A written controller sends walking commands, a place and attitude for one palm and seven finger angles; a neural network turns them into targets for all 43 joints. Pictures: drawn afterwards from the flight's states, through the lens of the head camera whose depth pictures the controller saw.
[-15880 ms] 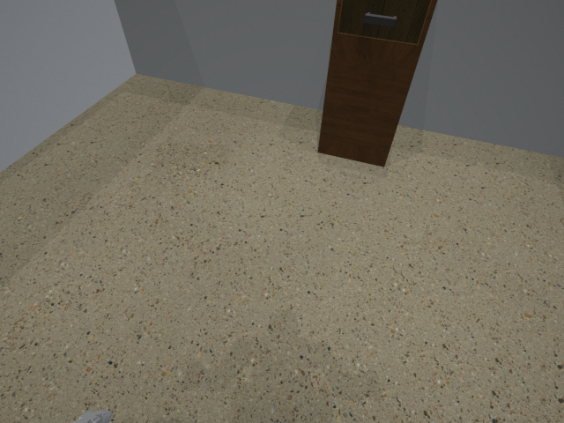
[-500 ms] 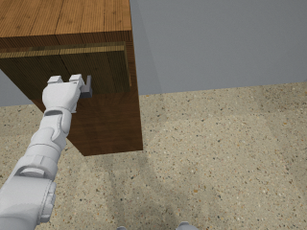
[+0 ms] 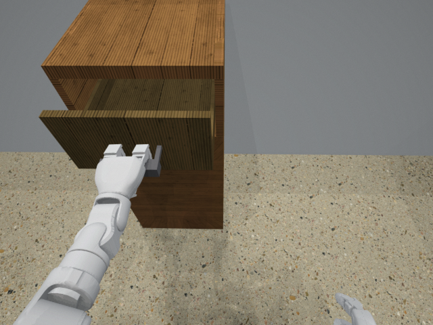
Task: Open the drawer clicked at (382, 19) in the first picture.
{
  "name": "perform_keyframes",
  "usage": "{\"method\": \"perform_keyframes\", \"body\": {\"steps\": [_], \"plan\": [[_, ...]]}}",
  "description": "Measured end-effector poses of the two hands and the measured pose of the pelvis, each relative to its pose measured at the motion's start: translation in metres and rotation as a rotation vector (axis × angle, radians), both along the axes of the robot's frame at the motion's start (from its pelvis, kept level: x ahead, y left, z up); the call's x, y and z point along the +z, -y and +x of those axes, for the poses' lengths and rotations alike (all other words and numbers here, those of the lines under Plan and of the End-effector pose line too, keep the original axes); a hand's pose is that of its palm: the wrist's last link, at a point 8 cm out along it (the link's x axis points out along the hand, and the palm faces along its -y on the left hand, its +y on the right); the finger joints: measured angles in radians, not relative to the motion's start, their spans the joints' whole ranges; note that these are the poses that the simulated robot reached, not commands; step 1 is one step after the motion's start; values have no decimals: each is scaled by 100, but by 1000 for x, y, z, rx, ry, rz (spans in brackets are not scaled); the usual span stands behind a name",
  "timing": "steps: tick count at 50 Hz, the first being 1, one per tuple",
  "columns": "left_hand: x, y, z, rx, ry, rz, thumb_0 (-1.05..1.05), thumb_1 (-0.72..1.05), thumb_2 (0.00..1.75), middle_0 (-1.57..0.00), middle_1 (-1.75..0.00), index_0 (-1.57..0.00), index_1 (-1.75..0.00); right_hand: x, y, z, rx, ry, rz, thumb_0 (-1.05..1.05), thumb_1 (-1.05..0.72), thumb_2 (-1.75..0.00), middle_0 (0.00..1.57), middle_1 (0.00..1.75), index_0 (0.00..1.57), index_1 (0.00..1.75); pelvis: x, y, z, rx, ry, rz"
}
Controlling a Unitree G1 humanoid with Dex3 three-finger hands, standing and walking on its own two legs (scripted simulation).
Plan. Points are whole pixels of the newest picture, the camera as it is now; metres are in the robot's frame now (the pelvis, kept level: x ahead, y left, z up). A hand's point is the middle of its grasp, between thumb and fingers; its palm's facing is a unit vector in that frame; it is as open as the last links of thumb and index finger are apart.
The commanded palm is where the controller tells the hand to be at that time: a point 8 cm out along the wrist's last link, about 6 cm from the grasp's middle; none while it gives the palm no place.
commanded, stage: pull the drawer open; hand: left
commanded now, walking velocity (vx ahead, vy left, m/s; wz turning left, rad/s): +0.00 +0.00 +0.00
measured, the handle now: (132, 158) +0.44 +0.21 +0.02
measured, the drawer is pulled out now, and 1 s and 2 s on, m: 0.12 0.26 0.26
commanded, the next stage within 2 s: open the thumb to release the handle in 1.06 s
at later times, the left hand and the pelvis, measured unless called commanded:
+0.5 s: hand (125, 209) +0.33 +0.20 +0.00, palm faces -0.01 -0.07 -1.00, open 6.3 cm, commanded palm +0.28 +0.21 +0.05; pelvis +0.01 -0.01 +0.00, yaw -3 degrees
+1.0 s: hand (115, 253) +0.24 +0.20 +0.00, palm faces +0.01 -0.08 -1.00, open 6.2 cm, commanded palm +0.22 +0.20 +0.05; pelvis +0.00 -0.02 +0.00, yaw +0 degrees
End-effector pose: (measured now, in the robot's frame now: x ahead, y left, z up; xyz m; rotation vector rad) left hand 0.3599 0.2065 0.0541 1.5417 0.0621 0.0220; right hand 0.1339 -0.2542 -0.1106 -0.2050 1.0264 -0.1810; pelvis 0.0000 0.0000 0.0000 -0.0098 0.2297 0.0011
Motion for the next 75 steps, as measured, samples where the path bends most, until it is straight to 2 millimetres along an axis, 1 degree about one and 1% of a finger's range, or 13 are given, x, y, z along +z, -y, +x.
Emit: {"method": "perform_keyframes", "body": {"steps": [6,13,18,22,28,40,44,47,51,55,65,70,75], "plan": [[2,0,2,2,-26,1,0,63,78,-30,-133,-35,-131,0,1,-3,4,20,1,1,-91,-90,20,30,20,30,-1,6,-5,2,4,5],[1,0,-3,-2,-24,-10,1,65,77,-28,-133,-34,-130,-8,11,-40,-55,-50,15,1,-91,-90,20,30,20,30,-1,10,-7,-20,-3,9],[0,0,-18,1,-7,-22,1,66,76,-25,-134,-34,-129,-10,19,-63,-105,-95,21,1,-91,-90,20,30,20,30,1,10,-2,-40,-2,11],[-1,0,-37,9,8,-35,2,67,76,-24,-135,-34,-129,-9,23,-66,-115,-102,18,1,-91,-90,20,30,20,30,2,9,3,-48,5,12],[-1,1,-68,19,18,-46,2,67,76,-23,-135,-34,-129,-2,21,-37,-80,-37,16,1,-91,-90,20,30,20,30,3,8,8,-48,23,12],[0,4,-128,53,11,-73,4,64,76,-23,-133,-37,-129,25,-11,68,97,233,60,1,-91,-90,20,30,20,30,1,9,12,-31,60,12],[-1,5,-138,58,32,-60,4,63,78,-25,-132,-38,-131,26,-23,88,171,256,61,1,-91,-90,20,30,20,30,-2,12,7,-9,69,12],[-1,6,-139,73,36,-56,4,63,80,-25,-132,-39,-132,25,-31,92,200,260,74,1,-91,-90,20,30,20,30,-3,15,4,-1,75,14],[0,6,-139,78,25,-50,4,62,80,-26,-133,-39,-133,22,-36,86,208,249,88,1,-91,-90,20,30,20,30,-3,19,1,1,84,16],[1,6,-138,77,15,-48,4,62,80,-27,-133,-39,-133,16,-32,70,192,217,88,1,-90,-90,20,30,20,30,-2,22,-3,0,91,19],[1,2,-139,51,23,-30,2,61,76,-31,-132,-39,-132,-1,3,19,105,106,29,1,-90,-90,20,30,20,30,-3,25,-12,-8,88,23],[3,-4,-136,74,41,-28,0,48,72,-35,-131,-39,-131,-4,16,0,65,72,6,1,-91,-90,20,30,20,30,-2,25,-18,-8,87,25],[3,-2,-133,72,27,-32,0,24,61,-36,-129,-37,-128,-2,19,-9,44,75,-2,1,-91,-90,20,30,20,30,-1,24,-23,-9,92,26]]}}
